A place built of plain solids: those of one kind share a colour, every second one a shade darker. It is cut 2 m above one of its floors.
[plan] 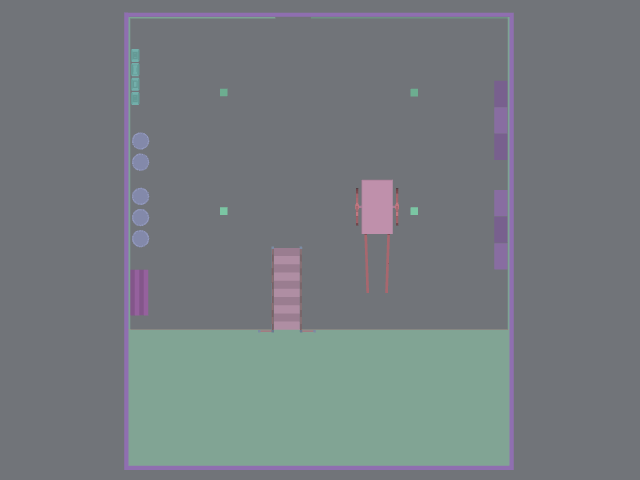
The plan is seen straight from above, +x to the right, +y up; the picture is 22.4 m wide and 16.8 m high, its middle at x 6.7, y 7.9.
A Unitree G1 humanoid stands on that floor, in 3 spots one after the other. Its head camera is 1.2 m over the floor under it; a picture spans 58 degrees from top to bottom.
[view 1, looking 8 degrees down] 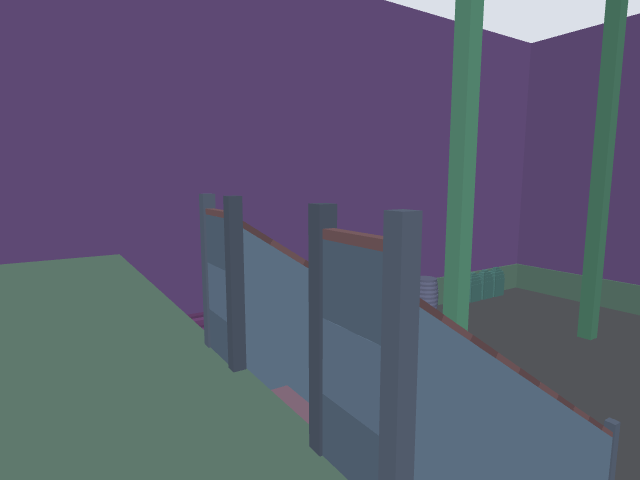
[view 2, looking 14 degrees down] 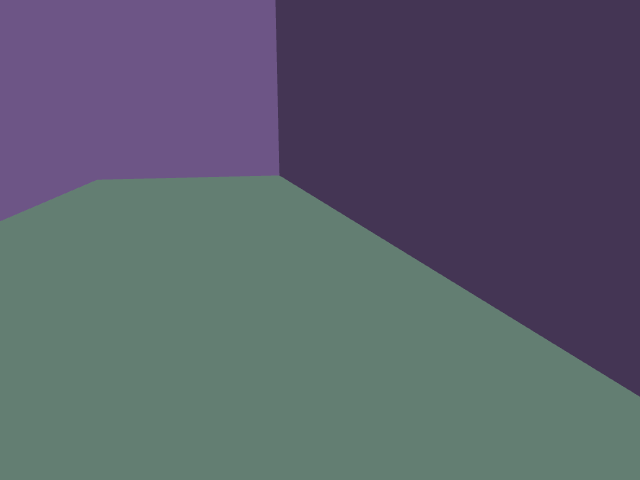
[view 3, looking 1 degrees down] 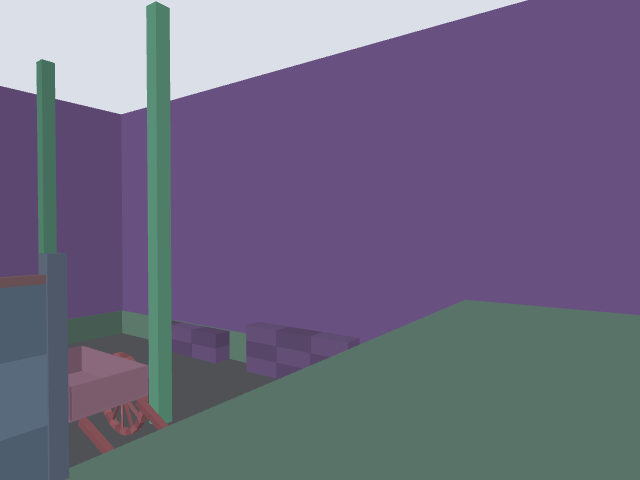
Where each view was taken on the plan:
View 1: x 7.54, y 3.72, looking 147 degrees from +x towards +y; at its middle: stair_guard_newel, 1.76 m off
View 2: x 1.00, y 1.88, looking -14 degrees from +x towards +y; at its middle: loft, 4.96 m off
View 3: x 5.54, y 2.46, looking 35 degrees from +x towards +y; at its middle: wall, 9.51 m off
